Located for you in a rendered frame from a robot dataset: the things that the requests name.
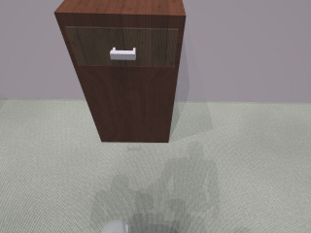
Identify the left robot thigh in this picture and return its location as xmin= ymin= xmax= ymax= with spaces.
xmin=101 ymin=219 xmax=128 ymax=233

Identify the drawer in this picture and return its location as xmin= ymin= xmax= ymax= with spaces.
xmin=65 ymin=26 xmax=178 ymax=67

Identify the handle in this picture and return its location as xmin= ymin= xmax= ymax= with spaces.
xmin=110 ymin=48 xmax=136 ymax=60

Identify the cabinet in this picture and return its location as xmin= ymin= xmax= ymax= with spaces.
xmin=54 ymin=0 xmax=187 ymax=143

